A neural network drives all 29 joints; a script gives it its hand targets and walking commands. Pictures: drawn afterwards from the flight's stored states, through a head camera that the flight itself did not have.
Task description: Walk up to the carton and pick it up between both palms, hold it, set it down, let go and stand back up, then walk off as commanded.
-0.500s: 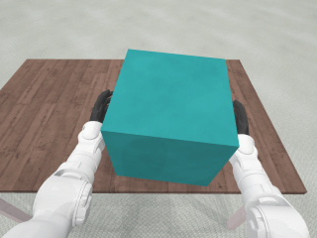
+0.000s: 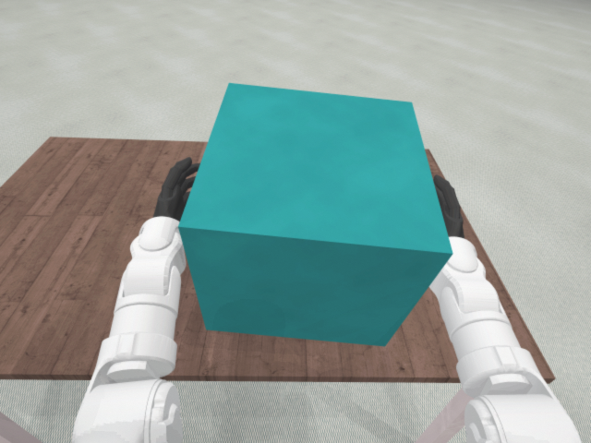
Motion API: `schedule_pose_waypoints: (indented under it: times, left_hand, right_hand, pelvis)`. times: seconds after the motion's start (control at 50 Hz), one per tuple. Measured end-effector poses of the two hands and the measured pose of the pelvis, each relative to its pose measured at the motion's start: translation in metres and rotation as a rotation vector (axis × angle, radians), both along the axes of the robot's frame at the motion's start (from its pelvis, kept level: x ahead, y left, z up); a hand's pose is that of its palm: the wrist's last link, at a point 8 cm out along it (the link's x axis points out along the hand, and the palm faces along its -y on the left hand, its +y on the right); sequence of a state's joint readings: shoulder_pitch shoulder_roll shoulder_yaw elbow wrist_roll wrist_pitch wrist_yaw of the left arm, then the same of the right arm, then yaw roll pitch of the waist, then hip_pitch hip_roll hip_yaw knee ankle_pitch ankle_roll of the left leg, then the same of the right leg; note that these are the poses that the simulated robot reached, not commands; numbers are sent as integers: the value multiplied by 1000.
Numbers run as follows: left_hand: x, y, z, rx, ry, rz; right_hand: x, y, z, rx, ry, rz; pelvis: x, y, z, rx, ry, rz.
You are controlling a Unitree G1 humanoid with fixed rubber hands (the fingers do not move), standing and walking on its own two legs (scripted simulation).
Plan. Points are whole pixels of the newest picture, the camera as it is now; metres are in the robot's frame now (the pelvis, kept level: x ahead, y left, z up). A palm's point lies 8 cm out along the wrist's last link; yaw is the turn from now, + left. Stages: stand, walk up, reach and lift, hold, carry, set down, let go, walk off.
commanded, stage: reach and lift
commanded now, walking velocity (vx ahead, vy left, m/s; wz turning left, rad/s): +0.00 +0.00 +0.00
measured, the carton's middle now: (308, 216) +0.42 -0.04 +0.11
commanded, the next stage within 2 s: hold in 1.62 s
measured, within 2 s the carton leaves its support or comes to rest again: neither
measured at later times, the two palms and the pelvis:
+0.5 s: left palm (158, 219) +0.35 +0.16 +0.17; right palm (448, 223) +0.34 -0.22 +0.16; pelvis -0.02 -0.01 +0.00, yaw +1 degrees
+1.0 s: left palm (145, 220) +0.34 +0.17 +0.19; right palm (450, 209) +0.33 -0.21 +0.19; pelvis -0.03 -0.01 +0.00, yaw +0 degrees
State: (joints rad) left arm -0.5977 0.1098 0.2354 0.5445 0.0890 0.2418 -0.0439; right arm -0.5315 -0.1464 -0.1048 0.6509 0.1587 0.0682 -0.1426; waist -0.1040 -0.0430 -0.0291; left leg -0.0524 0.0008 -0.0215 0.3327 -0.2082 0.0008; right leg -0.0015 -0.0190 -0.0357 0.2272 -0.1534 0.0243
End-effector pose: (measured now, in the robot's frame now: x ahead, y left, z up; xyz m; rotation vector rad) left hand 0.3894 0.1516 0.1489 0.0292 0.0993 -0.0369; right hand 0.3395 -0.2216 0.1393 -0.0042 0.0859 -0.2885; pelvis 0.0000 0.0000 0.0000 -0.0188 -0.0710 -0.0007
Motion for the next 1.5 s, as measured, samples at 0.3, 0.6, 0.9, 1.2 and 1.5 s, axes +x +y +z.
schedule_pose_waypoints:
  times: [0.3,0.6,0.9,1.2,1.5]
  left_hand:
    - [-29,7,4,1,19,61]
    - [-40,10,29,-9,16,99]
    - [-53,18,33,-24,38,118]
    - [-51,15,49,-29,42,129]
    - [-52,20,56,-38,40,148]
  right_hand:
    - [-6,4,4,-7,17,66]
    - [-3,7,33,-3,12,101]
    - [-8,15,47,-6,33,121]
    - [-3,12,62,7,35,130]
    - [3,17,72,18,32,147]
  pelvis:
    - [-13,-11,0,7,-16,9]
    - [-19,-14,0,9,-13,12]
    - [-25,-12,0,6,-15,14]
    - [-26,-11,0,5,-8,5]
    - [-24,-16,0,3,-3,18]
